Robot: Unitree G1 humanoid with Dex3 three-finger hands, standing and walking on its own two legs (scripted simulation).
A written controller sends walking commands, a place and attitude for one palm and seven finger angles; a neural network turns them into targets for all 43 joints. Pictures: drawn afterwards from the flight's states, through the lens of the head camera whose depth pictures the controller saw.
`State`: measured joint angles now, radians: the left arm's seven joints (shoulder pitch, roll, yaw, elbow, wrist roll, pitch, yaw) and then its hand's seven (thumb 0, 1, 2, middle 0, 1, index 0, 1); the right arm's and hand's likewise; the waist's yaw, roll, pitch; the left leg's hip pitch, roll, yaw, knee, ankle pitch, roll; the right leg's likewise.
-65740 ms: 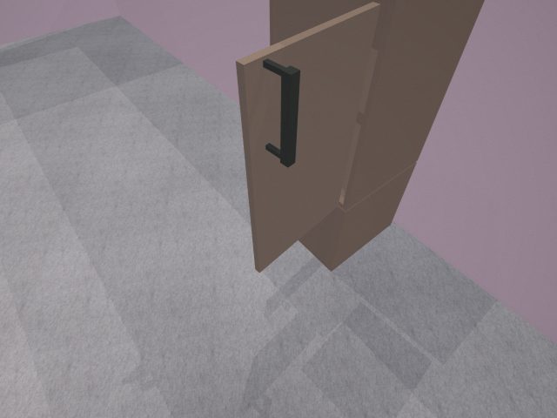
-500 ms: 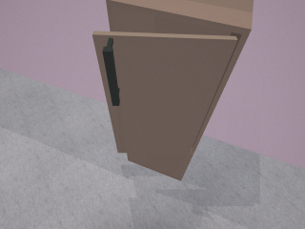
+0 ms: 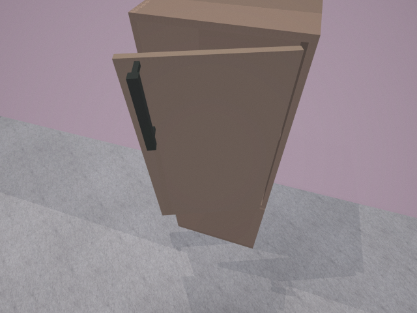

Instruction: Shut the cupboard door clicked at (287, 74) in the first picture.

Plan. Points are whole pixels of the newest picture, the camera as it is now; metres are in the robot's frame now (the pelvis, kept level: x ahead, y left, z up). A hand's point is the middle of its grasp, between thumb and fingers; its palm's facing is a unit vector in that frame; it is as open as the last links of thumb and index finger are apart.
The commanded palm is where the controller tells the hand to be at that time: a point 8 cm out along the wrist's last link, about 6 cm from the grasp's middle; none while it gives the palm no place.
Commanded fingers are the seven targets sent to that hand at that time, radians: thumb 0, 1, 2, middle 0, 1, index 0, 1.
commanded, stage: look again from close up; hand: left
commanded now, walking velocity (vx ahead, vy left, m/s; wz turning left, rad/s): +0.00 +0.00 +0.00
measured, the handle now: (144, 109) +0.46 +0.15 +0.16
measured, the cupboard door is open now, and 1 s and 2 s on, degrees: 22 22 22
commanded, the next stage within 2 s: raise the hand and make a fist in 0.30 s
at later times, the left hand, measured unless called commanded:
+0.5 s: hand out of the picture +0.14 +0.19 -0.10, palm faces +0.22 -0.95 -0.22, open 7.4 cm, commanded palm +0.11 +0.23 -0.05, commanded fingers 0.00 0.90 0.90 -0.29 -0.40 -0.29 -0.40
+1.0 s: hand (111, 289) +0.16 +0.17 +0.02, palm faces +0.09 -1.00 -0.05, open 5.3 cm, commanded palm +0.13 +0.23 +0.02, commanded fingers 0.00 0.90 0.90 -0.75 -0.90 -0.75 -0.90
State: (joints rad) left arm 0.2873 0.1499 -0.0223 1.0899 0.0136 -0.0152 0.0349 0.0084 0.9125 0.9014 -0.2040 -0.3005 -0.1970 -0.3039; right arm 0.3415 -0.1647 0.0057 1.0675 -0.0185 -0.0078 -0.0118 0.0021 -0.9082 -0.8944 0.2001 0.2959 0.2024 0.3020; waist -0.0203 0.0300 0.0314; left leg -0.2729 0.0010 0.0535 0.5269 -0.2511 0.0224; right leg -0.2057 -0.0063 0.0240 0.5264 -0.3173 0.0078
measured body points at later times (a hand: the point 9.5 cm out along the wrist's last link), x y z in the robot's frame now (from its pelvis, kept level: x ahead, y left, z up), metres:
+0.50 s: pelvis +0.01 -0.02 -0.01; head +0.03 -0.02 +0.44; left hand +0.12 +0.24 -0.08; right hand +0.10 -0.27 -0.13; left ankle +0.02 +0.10 -0.73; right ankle -0.02 -0.12 -0.73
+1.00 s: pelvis -0.03 -0.04 -0.06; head +0.00 -0.04 +0.38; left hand +0.15 +0.23 +0.02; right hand +0.18 -0.24 -0.13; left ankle +0.02 +0.10 -0.73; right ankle -0.02 -0.12 -0.73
